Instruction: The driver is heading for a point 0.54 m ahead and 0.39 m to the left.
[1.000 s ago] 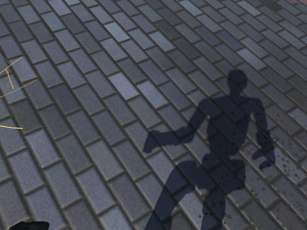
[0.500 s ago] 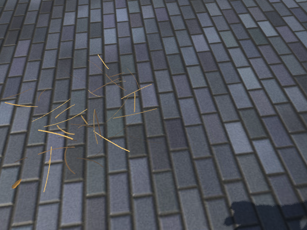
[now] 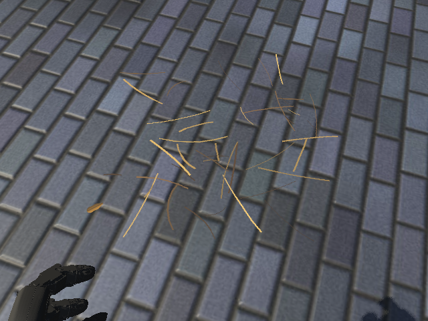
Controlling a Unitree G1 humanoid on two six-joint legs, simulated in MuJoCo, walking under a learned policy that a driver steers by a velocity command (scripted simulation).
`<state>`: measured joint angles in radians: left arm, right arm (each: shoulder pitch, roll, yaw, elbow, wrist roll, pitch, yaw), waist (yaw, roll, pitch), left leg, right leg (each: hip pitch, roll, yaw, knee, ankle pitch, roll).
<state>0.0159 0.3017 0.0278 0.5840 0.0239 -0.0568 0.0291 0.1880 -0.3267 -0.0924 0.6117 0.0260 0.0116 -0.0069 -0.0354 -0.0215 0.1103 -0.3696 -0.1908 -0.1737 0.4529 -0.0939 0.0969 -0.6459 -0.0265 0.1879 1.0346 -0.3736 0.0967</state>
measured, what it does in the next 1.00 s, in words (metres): walks ahead, turning left: right foot, then left foot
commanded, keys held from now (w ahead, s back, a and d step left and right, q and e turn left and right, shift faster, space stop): q+shift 0.30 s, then w+q+shift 0.54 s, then w+shift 0.16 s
